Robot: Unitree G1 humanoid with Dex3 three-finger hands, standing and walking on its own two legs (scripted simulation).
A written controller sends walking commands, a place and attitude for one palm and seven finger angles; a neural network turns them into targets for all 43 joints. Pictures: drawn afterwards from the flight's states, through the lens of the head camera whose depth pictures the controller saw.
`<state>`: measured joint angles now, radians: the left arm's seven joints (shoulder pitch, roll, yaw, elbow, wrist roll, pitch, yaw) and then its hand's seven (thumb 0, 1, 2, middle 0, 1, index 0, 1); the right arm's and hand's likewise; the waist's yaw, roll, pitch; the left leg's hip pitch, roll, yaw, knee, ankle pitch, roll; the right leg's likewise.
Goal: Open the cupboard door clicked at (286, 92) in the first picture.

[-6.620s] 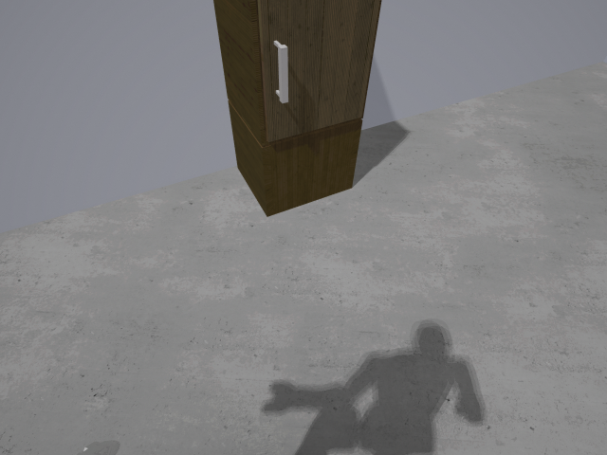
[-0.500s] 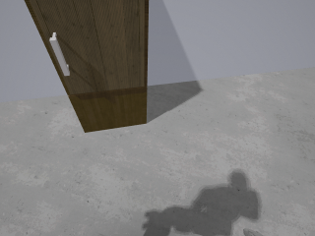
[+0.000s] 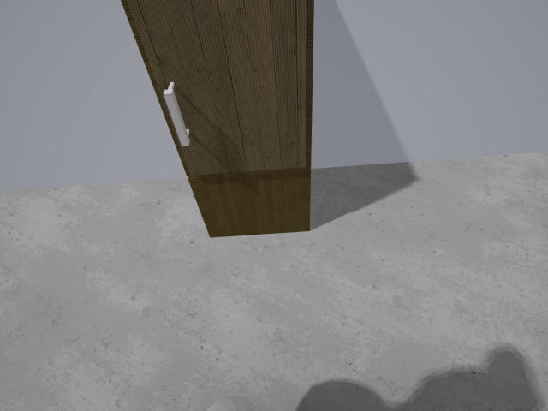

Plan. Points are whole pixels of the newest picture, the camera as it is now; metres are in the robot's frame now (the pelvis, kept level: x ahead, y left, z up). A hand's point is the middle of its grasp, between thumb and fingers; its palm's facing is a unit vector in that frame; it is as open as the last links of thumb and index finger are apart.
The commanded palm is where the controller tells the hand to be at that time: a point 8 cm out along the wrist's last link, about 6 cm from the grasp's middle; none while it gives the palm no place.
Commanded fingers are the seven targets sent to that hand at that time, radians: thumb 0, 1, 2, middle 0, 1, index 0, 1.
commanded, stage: take the last steps up to it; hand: left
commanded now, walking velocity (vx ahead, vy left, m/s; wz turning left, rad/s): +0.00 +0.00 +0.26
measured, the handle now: (178, 115) +0.89 +0.34 -0.07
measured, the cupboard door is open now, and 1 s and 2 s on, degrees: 0 0 0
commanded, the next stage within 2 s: come to a stop and stand still in 1.26 s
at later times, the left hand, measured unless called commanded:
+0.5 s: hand out of the picture -0.02 +0.27 -0.17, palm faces +0.17 -0.97 -0.18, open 7.4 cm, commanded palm none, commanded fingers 0.00 0.90 0.90 -0.20 -0.30 -0.20 -0.30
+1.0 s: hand (167, 335) +0.28 +0.24 -0.16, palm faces +0.17 -0.97 -0.20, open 7.2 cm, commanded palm none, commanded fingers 0.00 0.90 0.90 -0.20 -0.30 -0.20 -0.30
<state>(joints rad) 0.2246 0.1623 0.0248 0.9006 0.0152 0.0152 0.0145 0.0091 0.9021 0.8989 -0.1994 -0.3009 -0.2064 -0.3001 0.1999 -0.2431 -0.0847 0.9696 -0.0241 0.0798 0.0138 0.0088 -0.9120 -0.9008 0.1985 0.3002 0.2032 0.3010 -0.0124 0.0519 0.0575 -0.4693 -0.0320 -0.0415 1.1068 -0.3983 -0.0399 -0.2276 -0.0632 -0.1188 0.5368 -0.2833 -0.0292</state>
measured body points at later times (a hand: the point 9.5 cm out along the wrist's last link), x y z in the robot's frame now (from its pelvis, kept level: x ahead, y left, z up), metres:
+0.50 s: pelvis +0.03 +0.08 +0.01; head +0.03 +0.10 +0.46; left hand -0.02 +0.32 -0.16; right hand +0.08 -0.15 -0.14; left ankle -0.03 +0.15 -0.74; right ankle +0.06 -0.07 -0.66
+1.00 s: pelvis +0.21 +0.05 +0.00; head +0.22 +0.05 +0.44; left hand +0.27 +0.29 -0.15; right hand +0.18 -0.18 -0.17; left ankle +0.14 +0.18 -0.65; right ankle +0.26 -0.03 -0.74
